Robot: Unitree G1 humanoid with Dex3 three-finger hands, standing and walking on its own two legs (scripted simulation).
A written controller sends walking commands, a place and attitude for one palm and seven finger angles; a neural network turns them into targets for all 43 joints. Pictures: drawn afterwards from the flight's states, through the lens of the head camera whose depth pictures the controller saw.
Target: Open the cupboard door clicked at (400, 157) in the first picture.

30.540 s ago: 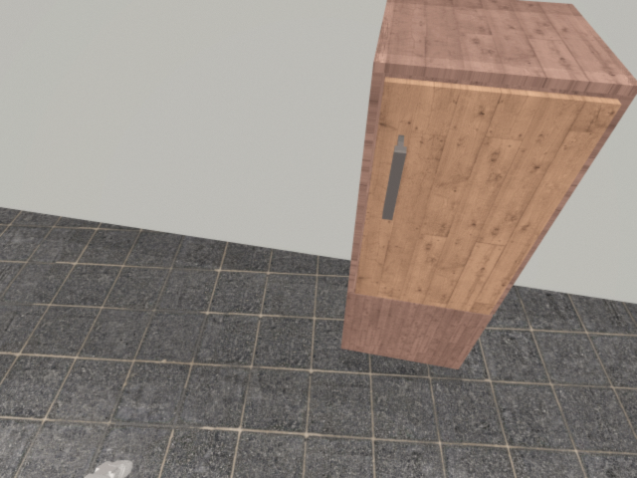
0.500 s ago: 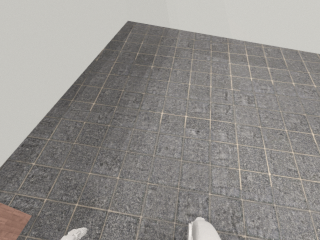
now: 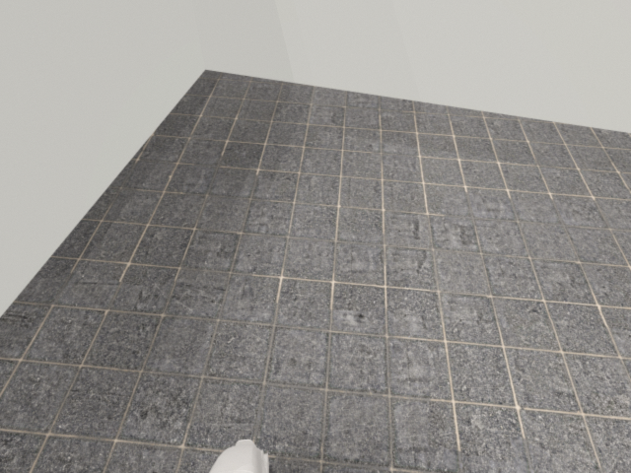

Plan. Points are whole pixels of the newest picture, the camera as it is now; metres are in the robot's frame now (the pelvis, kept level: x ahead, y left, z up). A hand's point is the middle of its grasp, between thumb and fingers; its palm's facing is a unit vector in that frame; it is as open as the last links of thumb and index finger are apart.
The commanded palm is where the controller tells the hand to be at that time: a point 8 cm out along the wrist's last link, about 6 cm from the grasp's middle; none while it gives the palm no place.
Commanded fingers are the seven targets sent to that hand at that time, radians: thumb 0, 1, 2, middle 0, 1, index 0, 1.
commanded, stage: walk to a spot facing it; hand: left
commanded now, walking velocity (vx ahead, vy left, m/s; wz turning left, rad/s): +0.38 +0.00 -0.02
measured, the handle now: out of the picture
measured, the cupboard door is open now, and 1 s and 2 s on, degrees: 48 48 48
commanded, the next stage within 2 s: turn to face it in 0.72 s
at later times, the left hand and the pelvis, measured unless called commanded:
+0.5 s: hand (223, 332) +0.36 +0.18 -0.16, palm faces -0.10 -0.98 -0.19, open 7.3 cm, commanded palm none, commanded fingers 0.00 0.90 0.90 -0.20 -0.30 -0.20 -0.30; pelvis +0.25 +0.00 +0.00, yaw -5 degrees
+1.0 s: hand (264, 299) +0.44 +0.12 -0.19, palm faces +0.10 -0.99 -0.13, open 7.3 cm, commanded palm none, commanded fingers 0.00 0.90 0.90 -0.20 -0.30 -0.20 -0.30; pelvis +0.47 -0.04 -0.01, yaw +4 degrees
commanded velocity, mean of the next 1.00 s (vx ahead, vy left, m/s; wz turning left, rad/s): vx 0.26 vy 0.00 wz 0.15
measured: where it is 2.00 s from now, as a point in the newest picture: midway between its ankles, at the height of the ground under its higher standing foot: (344, 363)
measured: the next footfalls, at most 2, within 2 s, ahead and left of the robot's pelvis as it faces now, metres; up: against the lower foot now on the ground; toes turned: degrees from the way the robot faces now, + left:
left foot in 0.10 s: +0.19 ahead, +0.13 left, +0.00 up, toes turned +8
right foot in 0.56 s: +0.40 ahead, -0.14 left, +0.00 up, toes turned -13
